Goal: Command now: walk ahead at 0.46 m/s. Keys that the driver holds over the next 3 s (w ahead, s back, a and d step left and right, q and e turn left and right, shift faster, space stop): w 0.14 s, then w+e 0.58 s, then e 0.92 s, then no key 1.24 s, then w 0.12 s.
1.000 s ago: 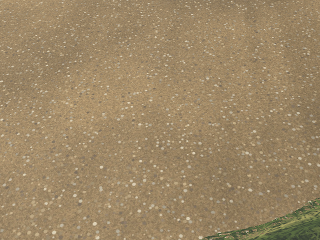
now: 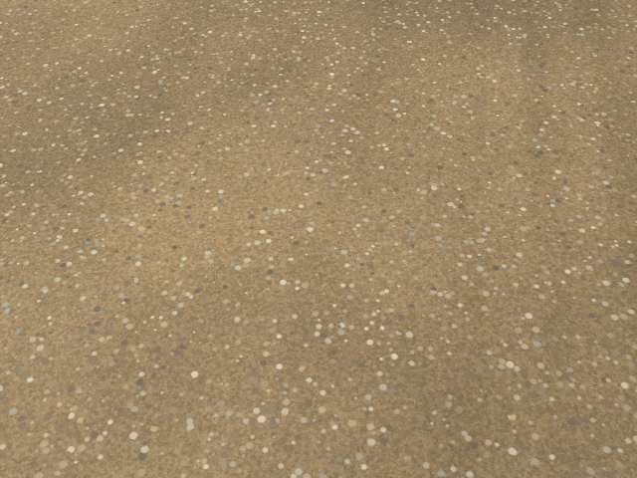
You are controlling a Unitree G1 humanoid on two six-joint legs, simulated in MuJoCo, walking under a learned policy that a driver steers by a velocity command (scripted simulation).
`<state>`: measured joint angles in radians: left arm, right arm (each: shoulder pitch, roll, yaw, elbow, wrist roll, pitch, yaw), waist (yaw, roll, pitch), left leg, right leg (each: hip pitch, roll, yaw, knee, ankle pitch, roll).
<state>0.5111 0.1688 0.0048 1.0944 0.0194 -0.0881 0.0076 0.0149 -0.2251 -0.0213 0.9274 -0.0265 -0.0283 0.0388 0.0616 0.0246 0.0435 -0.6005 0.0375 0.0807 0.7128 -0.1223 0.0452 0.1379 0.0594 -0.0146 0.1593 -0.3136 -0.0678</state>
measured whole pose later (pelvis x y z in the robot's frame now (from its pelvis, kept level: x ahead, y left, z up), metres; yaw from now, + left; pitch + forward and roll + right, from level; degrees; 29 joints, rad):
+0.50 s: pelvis +0.28 +0.03 +0.00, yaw -8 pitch +0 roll +1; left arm 0.12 0.21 0.04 0.93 0.02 -0.02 -0.04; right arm 0.42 -0.18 -0.02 1.05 -0.01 -0.11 -0.02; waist -0.03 -0.03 0.05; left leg 0.06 -0.08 0.22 0.19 -0.27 0.09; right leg -0.66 -0.08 -0.04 0.79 0.01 -0.06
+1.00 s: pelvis +0.53 -0.04 +0.00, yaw -26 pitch +1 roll +0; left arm 0.32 0.26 0.07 0.92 0.00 -0.02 0.01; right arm 0.08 -0.25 -0.03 0.78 -0.03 -0.02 -0.01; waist 0.05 0.04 0.09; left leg -0.66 0.08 -0.05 0.88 -0.17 -0.05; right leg -0.13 0.16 0.09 0.37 -0.24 -0.13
